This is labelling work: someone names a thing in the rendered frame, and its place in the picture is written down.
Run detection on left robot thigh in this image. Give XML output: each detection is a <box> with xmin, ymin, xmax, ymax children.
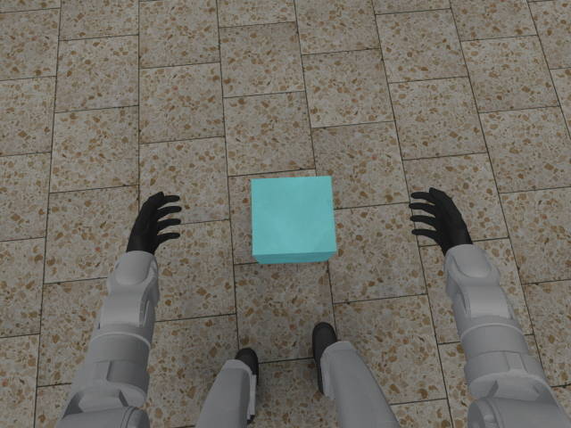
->
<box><xmin>194</xmin><ymin>368</ymin><xmax>257</xmax><ymax>428</ymax></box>

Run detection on left robot forearm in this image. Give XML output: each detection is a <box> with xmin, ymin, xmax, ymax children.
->
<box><xmin>54</xmin><ymin>251</ymin><xmax>160</xmax><ymax>428</ymax></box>

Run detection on carton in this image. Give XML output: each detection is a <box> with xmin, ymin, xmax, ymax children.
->
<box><xmin>251</xmin><ymin>176</ymin><xmax>336</xmax><ymax>264</ymax></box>

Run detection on robot left hand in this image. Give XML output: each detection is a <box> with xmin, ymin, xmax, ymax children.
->
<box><xmin>126</xmin><ymin>192</ymin><xmax>182</xmax><ymax>255</ymax></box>

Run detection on right robot upper arm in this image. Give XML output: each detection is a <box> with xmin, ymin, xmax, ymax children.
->
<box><xmin>468</xmin><ymin>396</ymin><xmax>571</xmax><ymax>428</ymax></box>

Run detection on robot right hand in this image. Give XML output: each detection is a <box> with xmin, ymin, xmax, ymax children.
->
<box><xmin>409</xmin><ymin>187</ymin><xmax>473</xmax><ymax>257</ymax></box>

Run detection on right robot shin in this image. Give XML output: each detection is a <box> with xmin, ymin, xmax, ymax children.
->
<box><xmin>322</xmin><ymin>341</ymin><xmax>360</xmax><ymax>358</ymax></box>

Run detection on left robot upper arm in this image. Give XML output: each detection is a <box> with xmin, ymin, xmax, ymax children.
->
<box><xmin>57</xmin><ymin>406</ymin><xmax>150</xmax><ymax>428</ymax></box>

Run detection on right robot forearm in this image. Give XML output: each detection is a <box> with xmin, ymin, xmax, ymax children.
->
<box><xmin>443</xmin><ymin>244</ymin><xmax>571</xmax><ymax>423</ymax></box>

